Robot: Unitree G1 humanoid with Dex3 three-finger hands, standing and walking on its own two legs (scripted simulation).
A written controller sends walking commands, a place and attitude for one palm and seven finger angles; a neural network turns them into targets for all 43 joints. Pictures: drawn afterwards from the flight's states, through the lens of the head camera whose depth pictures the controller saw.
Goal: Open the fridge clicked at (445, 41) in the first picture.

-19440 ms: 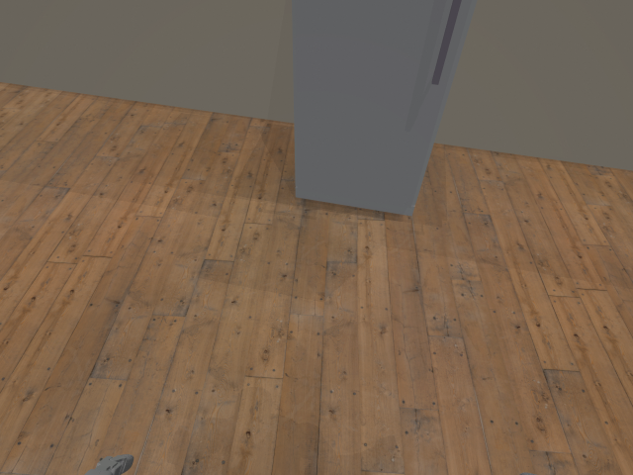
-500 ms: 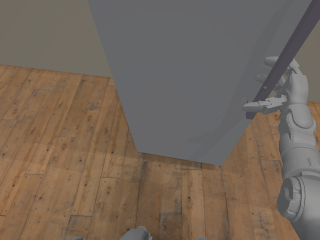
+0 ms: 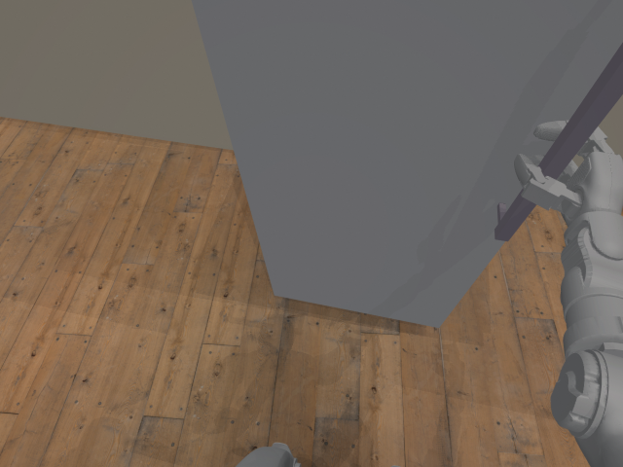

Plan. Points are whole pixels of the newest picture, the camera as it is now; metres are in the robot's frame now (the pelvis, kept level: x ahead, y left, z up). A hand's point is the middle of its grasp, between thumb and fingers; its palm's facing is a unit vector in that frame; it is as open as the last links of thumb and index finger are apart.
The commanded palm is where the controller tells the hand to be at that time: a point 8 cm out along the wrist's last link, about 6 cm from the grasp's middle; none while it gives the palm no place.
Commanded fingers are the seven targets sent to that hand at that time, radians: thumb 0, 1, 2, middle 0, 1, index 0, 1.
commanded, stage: grip the handle and tug to test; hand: right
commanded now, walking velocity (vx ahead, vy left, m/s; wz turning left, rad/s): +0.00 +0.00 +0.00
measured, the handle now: (578, 112) +0.53 -0.21 +0.17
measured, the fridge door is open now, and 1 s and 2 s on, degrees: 0 0 8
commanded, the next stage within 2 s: pull the door a little, standing still in 0.82 s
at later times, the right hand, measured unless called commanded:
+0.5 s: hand (529, 179) +0.48 -0.18 +0.10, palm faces +0.02 +1.00 -0.01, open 5.0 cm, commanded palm +0.45 -0.24 +0.10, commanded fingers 0.00 -0.90 -0.90 0.45 1.40 0.45 1.40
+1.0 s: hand (533, 184) +0.47 -0.18 +0.10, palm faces +0.03 +1.00 -0.01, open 5.5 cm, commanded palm +0.43 -0.24 +0.10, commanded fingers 0.00 -0.90 -0.90 0.45 1.40 0.45 1.40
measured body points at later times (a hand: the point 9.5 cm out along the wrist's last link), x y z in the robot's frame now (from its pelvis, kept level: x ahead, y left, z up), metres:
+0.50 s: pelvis +0.00 +0.00 +0.00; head +0.09 -0.01 +0.44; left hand +0.02 +0.27 -0.11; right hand +0.48 -0.24 +0.10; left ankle +0.00 +0.10 -0.70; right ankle -0.01 -0.11 -0.70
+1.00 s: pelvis +0.03 -0.01 +0.01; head +0.10 -0.01 +0.46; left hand +0.08 +0.25 -0.10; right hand +0.47 -0.24 +0.11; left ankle +0.00 +0.10 -0.70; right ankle -0.01 -0.11 -0.70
